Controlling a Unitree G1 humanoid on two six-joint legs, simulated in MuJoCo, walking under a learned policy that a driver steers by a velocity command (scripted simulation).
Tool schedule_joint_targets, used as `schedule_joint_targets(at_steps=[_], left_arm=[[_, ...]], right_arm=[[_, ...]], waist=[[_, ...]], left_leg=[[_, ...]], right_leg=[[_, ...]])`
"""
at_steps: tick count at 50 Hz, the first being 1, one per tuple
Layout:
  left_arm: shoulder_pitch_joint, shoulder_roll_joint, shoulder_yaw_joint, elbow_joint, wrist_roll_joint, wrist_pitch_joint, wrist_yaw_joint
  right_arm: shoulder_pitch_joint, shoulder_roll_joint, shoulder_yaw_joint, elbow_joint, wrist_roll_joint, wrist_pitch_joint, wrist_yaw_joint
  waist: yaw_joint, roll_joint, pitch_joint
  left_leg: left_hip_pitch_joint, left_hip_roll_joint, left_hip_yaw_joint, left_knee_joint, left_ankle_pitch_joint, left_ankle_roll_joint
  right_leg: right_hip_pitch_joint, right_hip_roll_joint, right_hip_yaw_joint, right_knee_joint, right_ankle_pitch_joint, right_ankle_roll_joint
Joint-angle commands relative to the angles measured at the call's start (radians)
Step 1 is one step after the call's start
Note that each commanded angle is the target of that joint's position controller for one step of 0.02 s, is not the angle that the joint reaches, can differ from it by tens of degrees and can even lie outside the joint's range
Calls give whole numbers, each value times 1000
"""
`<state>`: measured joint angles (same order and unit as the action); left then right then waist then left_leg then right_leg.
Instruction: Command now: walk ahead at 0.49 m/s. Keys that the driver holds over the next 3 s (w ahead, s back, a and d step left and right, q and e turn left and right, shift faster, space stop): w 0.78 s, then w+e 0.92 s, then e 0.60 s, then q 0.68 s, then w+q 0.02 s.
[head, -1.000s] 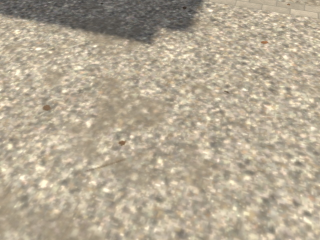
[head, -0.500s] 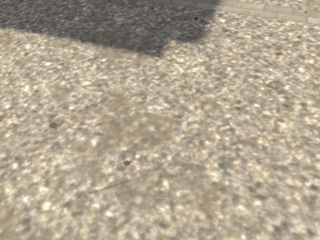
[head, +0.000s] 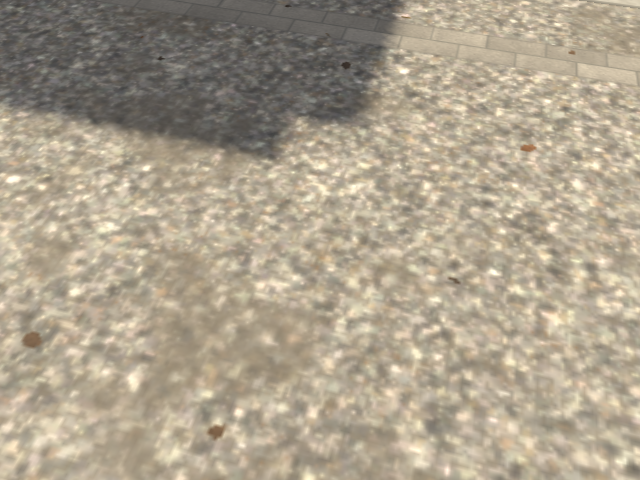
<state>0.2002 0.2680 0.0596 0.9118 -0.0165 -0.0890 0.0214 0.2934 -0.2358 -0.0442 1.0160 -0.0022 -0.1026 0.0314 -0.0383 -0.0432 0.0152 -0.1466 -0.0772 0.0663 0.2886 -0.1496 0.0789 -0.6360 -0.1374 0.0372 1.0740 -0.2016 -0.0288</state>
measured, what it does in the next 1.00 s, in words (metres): walks ahead: right foot, then left foot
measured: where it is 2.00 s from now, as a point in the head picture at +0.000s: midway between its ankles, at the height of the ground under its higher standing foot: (361, 260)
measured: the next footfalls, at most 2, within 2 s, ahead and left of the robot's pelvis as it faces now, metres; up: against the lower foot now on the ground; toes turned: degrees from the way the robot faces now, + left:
right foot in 0.30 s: +0.37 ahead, -0.15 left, +0.00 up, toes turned -2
left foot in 0.84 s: +0.67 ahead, +0.10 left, +0.00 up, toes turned +2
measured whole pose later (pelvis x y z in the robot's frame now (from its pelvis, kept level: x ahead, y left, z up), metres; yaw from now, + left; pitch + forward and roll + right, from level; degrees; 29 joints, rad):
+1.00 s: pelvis +0.58 +0.01 -0.01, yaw -3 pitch +1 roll +0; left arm 0.30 0.27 0.07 0.96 -0.04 -0.07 0.01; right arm 0.17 -0.24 -0.06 0.93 -0.01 -0.11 0.02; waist 0.00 -0.04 0.03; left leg -0.29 -0.01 0.11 0.44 -0.16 0.05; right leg -0.45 -0.06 0.05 1.16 -0.34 -0.05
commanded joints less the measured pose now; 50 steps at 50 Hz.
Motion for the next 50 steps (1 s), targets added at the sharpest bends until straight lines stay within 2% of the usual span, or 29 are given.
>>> schedule_joint_targets(at_steps=[1, 5, 8, 10, 12, 13, 14, 15, 16, 17, 18, 19, 20, 22, 25, 28, 32, 36, 38, 40, 41, 42, 43, 44, 45, 46, 47, 48, 50], left_arm=[[10, 42, 12, -51, 11, 1, -1], [-156, 18, -3, -97, 4, -11, -21], [-242, 24, -9, -131, -4, -14, -39], [-272, 38, -9, -155, -5, -19, -53], [-234, 66, 0, -157, -6, -24, -61], [-164, 93, 13, -142, -6, -26, -60], [-5, 135, 38, -94, -5, -25, -55], [191, 207, 60, -51, 6, -23, -46], [281, 291, 80, -20, 14, -17, -49], [271, 185, 50, -25, 11, -17, -51], [174, 143, 34, -42, 9, -19, -47], [86, 117, 24, -64, 13, -20, -46], [35, 91, 17, -69, 19, -22, -50], [17, 59, 7, -58, 27, -27, -57], [60, 97, 17, -31, 21, -33, -48], [104, 113, 21, -11, 18, -23, -30], [160, 126, 23, 14, 9, -16, -18], [223, 131, 28, 54, 1, -1, -14], [222, 140, 35, 63, -3, 9, -10], [202, 152, 40, 61, -4, 19, -7], [180, 150, 37, 56, -4, 24, -7], [173, 120, 25, 45, 4, 27, -8], [242, 43, -1, 19, 16, 19, -12], [305, -26, -22, 31, 6, -1, -15], [219, 93, 10, 24, -26, -14, -16], [147, 122, 20, -3, -39, -18, -13], [112, 117, 24, -7, -30, -15, -5], [117, 99, 31, -3, -22, -4, 0], [158, 46, 31, 7, -23, 25, -4]], right_arm=[[-36, -134, -19, -53, 1, -16, -22], [47, -161, -20, -36, 13, -6, -36], [115, -166, -23, -8, 22, 7, -39], [135, -172, -29, 3, 23, 20, -42], [121, -186, -36, 1, 22, 32, -44], [99, -194, -38, -6, 19, 38, -44], [83, -178, -31, -14, 14, 45, -42], [89, -144, -14, -38, -1, 45, -42], [223, 1, 28, -42, 0, 22, -28], [180, -83, 11, -27, 22, -6, -23], [74, -160, -10, -63, 49, -23, -20], [10, -161, -10, -78, 50, -29, -26], [-20, -149, -16, -81, 35, -25, -32], [13, -108, -19, -73, 24, 2, -35], [-17, -78, -18, -87, 16, 27, -39], [-137, -80, -21, -128, 7, 28, -37], [-275, -63, -12, -164, 13, 18, -25], [-375, -71, -7, -203, 22, 10, -7], [-386, -87, -10, -218, 23, 3, 5], [-328, -117, -24, -210, 23, -4, 9], [-225, -144, -42, -182, 21, -7, 5], [-41, -199, -69, -128, 17, -8, -3], [117, -293, -93, -102, -4, -7, -13], [154, -282, -85, -91, 2, -2, -8], [111, -200, -62, -95, 9, -5, -10], [20, -164, -50, -112, 12, -8, -13], [-58, -130, -40, -123, 5, -11, -12], [-103, -101, -33, -124, -2, -16, -10], [-124, -79, -31, -111, -13, -21, -10]], waist=[[42, 86, 53], [-13, 81, 65], [-40, 77, 84], [-34, 80, 85], [2, 101, 53], [47, 119, 4], [125, 112, -92], [190, 40, -245], [130, -228, -393], [155, -171, -403], [140, -122, -239], [111, -37, -155], [82, 8, -89], [31, -21, -64], [17, -13, -21], [42, -5, 14], [83, -13, 43], [108, -15, 76], [94, -21, 74], [52, -38, 36], [-10, -41, -22], [-85, -19, -137], [-90, 144, -301], [-72, 322, -412], [-85, 229, -300], [-61, 190, -171], [-28, 131, -108], [4, 137, -61], [42, 158, -37]], left_leg=[[-67, 271, -196, -203, 130, 164], [-18, 245, -132, -204, 143, 128], [102, 287, -138, -167, 146, 126], [193, 325, -150, -119, 194, 115], [244, 342, -149, -48, 337, 95], [244, 328, -132, 39, 513, 81], [202, 276, -93, 223, 634, 56], [6, 218, -51, 519, 443, 23], [-415, 24, -41, 902, -165, -49], [-536, 37, -191, 1038, -406, -33], [-606, 93, -185, 1066, -342, -14], [-577, 149, -157, 1025, -248, -12], [-539, 181, -142, 957, -191, -18], [-436, 216, -144, 875, -132, -25], [-468, 229, -126, 771, -71, -49], [-546, 230, -119, 591, 84, -70], [-495, 187, -78, 364, 249, -73], [-517, 169, -79, 267, 222, -54], [-512, 163, -82, 235, 157, -30], [-390, 131, -59, 212, 87, -5], [-238, 97, -32, 190, 79, 12], [30, 117, -55, 212, 98, 44], [427, 367, -378, 219, 40, 149], [573, 503, -742, 64, -120, 225], [475, 467, -675, 25, -206, 174], [327, 445, -527, -1, -169, 131], [186, 410, -424, -40, -111, 108], [84, 376, -328, -80, -56, 90], [-10, 337, -209, -132, 10, 80]], right_leg=[[-50, -33, 13, -155, 164, 22], [8, 24, -41, -423, 330, 24], [-23, 40, -37, -507, 307, 15], [-44, 47, -29, -544, 240, -7], [31, 72, -44, -568, 159, -34], [147, 105, -73, -578, 132, -53], [360, 136, -97, -590, 144, -82], [682, -6, 61, -554, 161, -145], [1055, -247, 555, -655, -39, -316], [1063, -257, 701, -765, -111, -306], [928, -223, 540, -777, -60, -250], [775, -186, 404, -798, 59, -226], [645, -147, 307, -829, 156, -211], [528, -97, 208, -886, 207, -195], [479, -90, 138, -940, 263, -215], [502, -78, 90, -967, 252, -203], [513, -46, 20, -978, 216, -170], [629, -94, 21, -939, 218, -164], [694, -126, 29, -896, 265, -152], [711, -131, 36, -814, 428, -133], [688, -99, 19, -696, 575, -115], [578, -40, -13, -484, 568, -86], [233, 79, -73, -106, 233, -24], [1, 194, 24, 128, -392, 1], [-88, 138, 111, 230, -369, -15], [-122, 87, 83, 225, -270, -29], [-77, 42, 68, 181, -177, -29], [-22, 12, 72, 132, -116, -28], [57, -12, 72, 98, -59, -28]])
